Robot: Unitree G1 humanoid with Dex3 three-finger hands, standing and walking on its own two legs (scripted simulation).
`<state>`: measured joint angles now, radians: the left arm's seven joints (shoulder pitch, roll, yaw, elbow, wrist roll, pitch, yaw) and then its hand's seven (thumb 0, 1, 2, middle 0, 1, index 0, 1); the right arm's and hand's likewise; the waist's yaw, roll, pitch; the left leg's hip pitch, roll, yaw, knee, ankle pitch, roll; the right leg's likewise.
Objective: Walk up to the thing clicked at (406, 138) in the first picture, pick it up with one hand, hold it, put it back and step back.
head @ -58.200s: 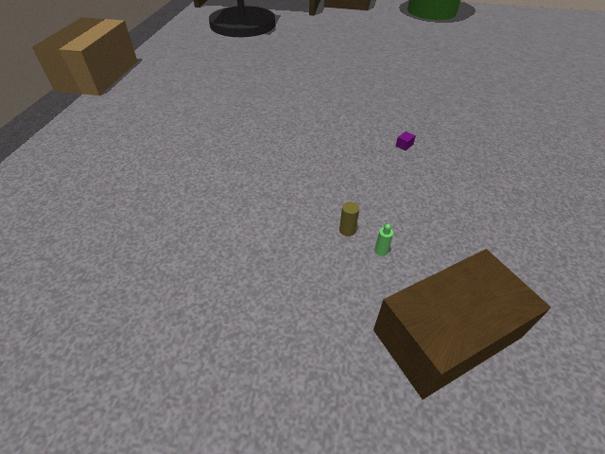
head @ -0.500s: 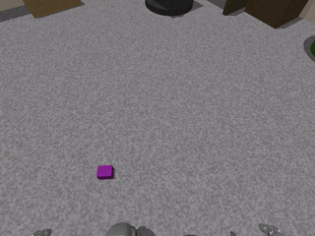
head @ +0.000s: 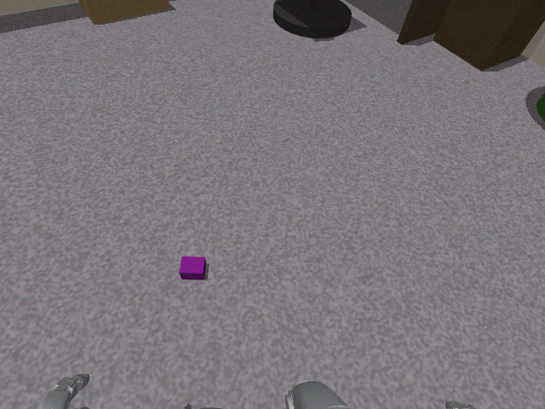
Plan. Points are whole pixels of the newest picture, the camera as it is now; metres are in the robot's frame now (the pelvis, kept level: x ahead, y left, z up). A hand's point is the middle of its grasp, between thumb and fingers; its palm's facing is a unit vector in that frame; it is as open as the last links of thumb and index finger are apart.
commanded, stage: step back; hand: left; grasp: from above
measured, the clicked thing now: (193, 268) +0.66 +0.26 -0.73
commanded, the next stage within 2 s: none
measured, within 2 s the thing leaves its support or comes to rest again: neither
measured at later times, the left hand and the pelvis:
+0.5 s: hand out of the picture -0.08 +0.23 -0.13, palm faces -0.02 -0.90 -0.43, open 7.3 cm; pelvis -0.17 -0.04 +0.00, yaw -1 degrees
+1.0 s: hand out of the picture -0.28 +0.22 -0.16, palm faces -0.04 -0.91 -0.40, open 7.3 cm; pelvis -0.36 -0.05 -0.02, yaw -3 degrees
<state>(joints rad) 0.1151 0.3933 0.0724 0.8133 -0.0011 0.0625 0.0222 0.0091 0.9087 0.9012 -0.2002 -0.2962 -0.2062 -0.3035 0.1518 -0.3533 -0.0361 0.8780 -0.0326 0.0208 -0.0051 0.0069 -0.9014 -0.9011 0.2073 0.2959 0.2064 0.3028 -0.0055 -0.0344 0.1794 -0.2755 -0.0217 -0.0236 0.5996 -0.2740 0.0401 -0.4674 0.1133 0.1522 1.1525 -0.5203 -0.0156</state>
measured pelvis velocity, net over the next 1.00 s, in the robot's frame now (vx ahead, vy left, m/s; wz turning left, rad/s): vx -0.36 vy -0.05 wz -0.04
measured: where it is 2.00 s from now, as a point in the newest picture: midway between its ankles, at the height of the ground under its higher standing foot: outside the picture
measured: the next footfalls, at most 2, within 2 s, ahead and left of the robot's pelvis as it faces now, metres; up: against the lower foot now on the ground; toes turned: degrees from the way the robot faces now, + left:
right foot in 0.26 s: -0.10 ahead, -0.16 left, +0.00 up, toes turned -3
left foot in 0.62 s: -0.20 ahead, +0.09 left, +0.00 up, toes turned +1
